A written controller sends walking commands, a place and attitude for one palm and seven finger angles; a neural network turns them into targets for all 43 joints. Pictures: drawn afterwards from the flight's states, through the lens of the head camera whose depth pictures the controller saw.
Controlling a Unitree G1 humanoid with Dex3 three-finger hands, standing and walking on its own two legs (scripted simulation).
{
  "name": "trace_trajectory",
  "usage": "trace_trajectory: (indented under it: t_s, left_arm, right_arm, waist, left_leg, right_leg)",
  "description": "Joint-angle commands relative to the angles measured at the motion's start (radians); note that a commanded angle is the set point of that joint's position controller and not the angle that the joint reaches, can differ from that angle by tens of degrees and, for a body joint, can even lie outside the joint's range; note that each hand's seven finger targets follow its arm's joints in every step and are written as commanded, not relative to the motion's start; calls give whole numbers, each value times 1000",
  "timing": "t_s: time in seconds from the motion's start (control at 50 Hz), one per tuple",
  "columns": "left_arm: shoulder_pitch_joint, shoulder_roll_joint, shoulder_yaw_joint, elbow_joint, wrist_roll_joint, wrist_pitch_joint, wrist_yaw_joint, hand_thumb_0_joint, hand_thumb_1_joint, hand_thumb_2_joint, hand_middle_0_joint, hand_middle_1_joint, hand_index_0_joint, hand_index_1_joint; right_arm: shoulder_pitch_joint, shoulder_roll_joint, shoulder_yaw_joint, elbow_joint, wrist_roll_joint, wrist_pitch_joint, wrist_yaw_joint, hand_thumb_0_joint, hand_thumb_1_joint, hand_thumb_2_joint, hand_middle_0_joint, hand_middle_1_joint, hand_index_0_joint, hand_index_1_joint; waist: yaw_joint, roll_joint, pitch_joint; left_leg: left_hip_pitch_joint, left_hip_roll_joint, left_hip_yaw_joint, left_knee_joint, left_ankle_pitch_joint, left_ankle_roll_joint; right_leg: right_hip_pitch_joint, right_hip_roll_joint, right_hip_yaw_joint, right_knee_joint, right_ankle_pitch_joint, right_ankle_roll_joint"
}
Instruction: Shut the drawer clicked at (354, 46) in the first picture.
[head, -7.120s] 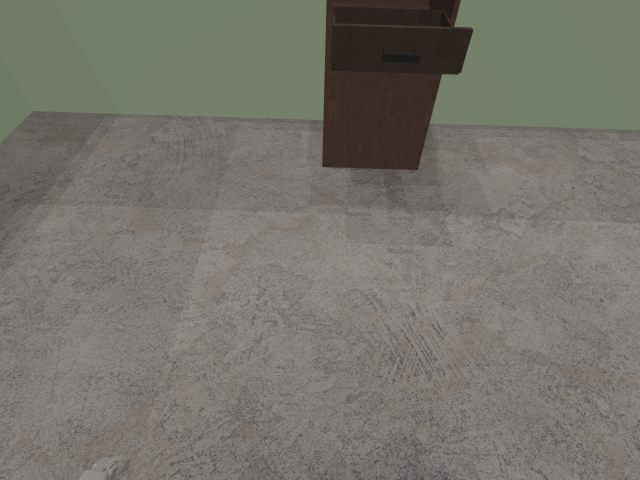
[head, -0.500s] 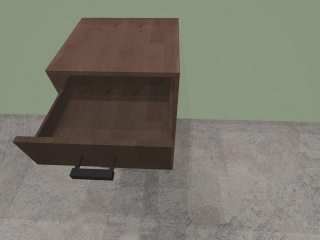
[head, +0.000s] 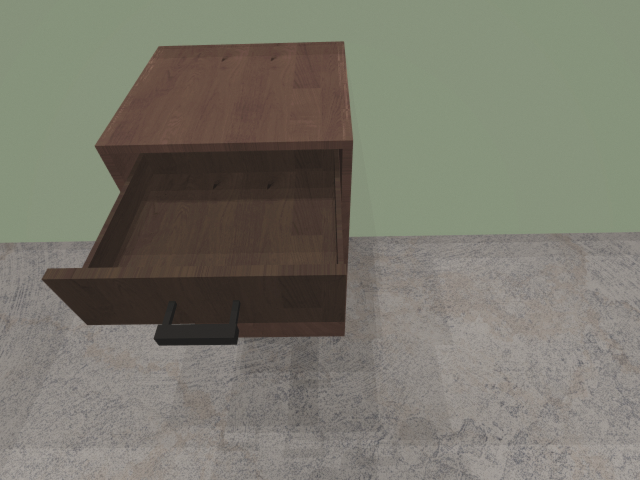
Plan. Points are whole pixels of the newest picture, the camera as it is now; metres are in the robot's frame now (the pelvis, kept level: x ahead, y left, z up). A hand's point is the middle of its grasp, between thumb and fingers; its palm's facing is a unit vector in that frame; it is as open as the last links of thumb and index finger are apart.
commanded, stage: come to a stop and stand still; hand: left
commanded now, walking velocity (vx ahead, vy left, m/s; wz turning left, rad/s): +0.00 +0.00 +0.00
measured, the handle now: (200, 321) +0.35 +0.21 -0.06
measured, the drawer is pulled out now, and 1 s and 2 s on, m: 0.30 0.30 0.30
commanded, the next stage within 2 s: look again from close up in 0.42 s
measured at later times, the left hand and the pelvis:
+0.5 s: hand out of the picture -0.04 +0.13 -0.18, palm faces +0.05 -0.99 -0.16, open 7.3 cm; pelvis +0.00 -0.02 +0.00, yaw +1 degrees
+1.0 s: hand out of the picture +0.03 +0.21 -0.18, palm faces +0.02 -0.98 -0.20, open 7.3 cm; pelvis +0.01 +0.03 -0.01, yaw +0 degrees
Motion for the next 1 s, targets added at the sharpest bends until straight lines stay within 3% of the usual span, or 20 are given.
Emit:
trace_trajectory:
  t_s: [0.0,0.06,0.14,0.26,0.32,0.48,0.5,0.52,0.54,0.56,0.58,0.62,0.64,0.66,0.72,0.76,0.88,0.98]
  left_arm:
    - [37,107,9,-23,-8,-28,10,0,900,900,-200,-300,-200,-300]
    - [40,105,8,-19,-8,-20,8,0,900,900,-200,-300,-200,-300]
    - [61,104,9,-13,-11,-14,7,0,900,900,-200,-300,-200,-300]
    - [77,95,14,-16,-11,-12,4,0,900,900,-200,-300,-200,-300]
    - [87,80,15,-10,-15,-15,4,0,900,900,-200,-300,-200,-300]
    - [131,48,7,8,-15,-26,9,0,900,900,-200,-300,-200,-300]
    - [193,79,-3,14,10,-65,40,0,900,900,-200,-300,-200,-300]
    - [150,126,4,-35,5,-73,33,0,900,900,-200,-300,-200,-300]
    - [110,108,2,-52,5,-72,24,0,900,900,-200,-300,-200,-300]
    - [95,116,7,-64,8,-76,26,0,900,900,-200,-300,-200,-300]
    - [112,109,6,-70,3,-81,25,0,900,900,-200,-300,-200,-300]
    - [117,73,0,-72,-4,-75,25,0,900,900,-200,-300,-200,-300]
    - [124,64,-4,-75,-5,-66,24,0,900,900,-200,-300,-200,-300]
    - [131,62,-4,-76,-3,-57,23,0,900,900,-200,-300,-200,-300]
    - [145,68,-4,-74,-2,-43,21,0,900,900,-200,-300,-200,-300]
    - [134,73,-4,-84,0,-37,19,0,900,900,-200,-300,-200,-300]
    - [117,97,-3,-100,-2,-23,12,0,900,900,-200,-300,-200,-300]
    - [111,111,-2,-102,0,-21,8,0,900,900,-200,-300,-200,-300]
  right_arm:
    - [72,-63,3,-4,-11,-4,-1,0,-900,-900,200,300,200,300]
    - [90,-62,12,25,-10,2,1,0,-900,-900,200,300,200,300]
    - [123,-48,19,45,-15,11,1,0,-900,-900,200,300,200,300]
    - [182,-28,19,58,-18,14,-3,0,-900,-900,200,300,200,300]
    - [196,-18,18,62,-20,9,-6,0,-900,-900,200,300,200,300]
    - [219,-11,22,73,-11,-13,-16,0,-900,-900,200,300,200,300]
    - [70,-33,33,-7,-11,-37,0,0,-900,-900,200,300,200,300]
    - [145,10,29,-41,-15,-21,9,0,-900,-900,200,300,200,300]
    - [175,13,22,-27,-19,-15,10,0,-900,-900,200,300,200,300]
    - [195,17,29,-33,-22,-20,13,0,-900,-900,200,300,200,300]
    - [214,17,34,-35,-18,-27,12,0,-900,-900,200,300,200,300]
    - [225,-13,33,-37,-15,-40,3,0,-900,-900,200,300,200,300]
    - [222,-31,32,-36,-15,-43,-1,0,-900,-900,200,300,200,300]
    - [207,-35,34,-31,-15,-47,-3,0,-900,-900,200,300,200,300]
    - [176,-51,35,-42,-15,-40,-7,0,-900,-900,200,300,200,300]
    - [175,-63,35,-45,-16,-41,-4,0,-900,-900,200,300,200,300]
    - [139,-99,30,-59,-19,-37,-2,0,-900,-900,200,300,200,300]
    - [118,-114,27,-63,-17,-37,0,0,-900,-900,200,300,200,300]
  waist:
    - [-17,-161,-17]
    - [-12,-112,75]
    - [-11,-48,138]
    - [-12,-35,122]
    - [-11,-24,91]
    - [-3,-21,26]
    - [51,-51,64]
    - [-28,-93,19]
    - [-37,-47,14]
    - [-42,-50,-40]
    - [-42,-79,-82]
    - [-38,-96,-81]
    - [-28,-59,-68]
    - [-16,41,-44]
    - [-2,-17,54]
    - [-2,-36,66]
    - [7,14,30]
    - [10,10,10]
  left_leg:
    - [132,88,-98,-49,90,-6]
    - [108,89,-107,-77,16,-4]
    - [80,75,-103,-81,-56,-11]
    - [52,72,-101,-64,-91,-11]
    - [58,73,-102,-53,-59,-12]
    - [82,100,-113,-49,109,-1]
    - [-54,83,-63,207,55,-25]
    - [-75,50,-83,230,-163,-6]
    - [-61,51,-68,234,-172,-3]
    - [-46,43,-48,189,-115,-12]
    - [-9,35,-57,150,-60,-6]
    - [36,71,-94,101,103,14]
    - [38,86,-110,101,171,22]
    - [35,93,-126,89,248,30]
    - [-23,95,-152,57,181,43]
    - [-28,97,-159,29,156,45]
    - [3,102,-187,-29,86,56]
    - [26,105,-193,-58,64,56]
  right_leg:
    - [-99,-122,105,-141,252,-24]
    - [-154,-99,105,-193,36,-21]
    - [-211,-98,116,-226,-103,-28]
    - [-204,-89,116,-229,-154,-35]
    - [-190,-91,115,-212,-115,-39]
    - [-90,-79,79,-156,135,-31]
    - [-93,-155,181,-160,632,14]
    - [-87,-198,171,-147,510,-28]
    - [-110,-185,148,-143,370,-68]
    - [-50,-175,127,-107,486,-92]
    - [-17,-151,119,-63,528,-91]
    - [-40,-96,79,-5,488,-67]
    - [-50,-78,69,4,420,-56]
    - [-56,-66,68,12,341,-50]
    - [-88,-52,63,-24,185,-40]
    - [-88,-50,57,-23,144,-35]
    - [-77,-52,43,-27,65,-20]
    - [-70,-59,36,-41,69,-11]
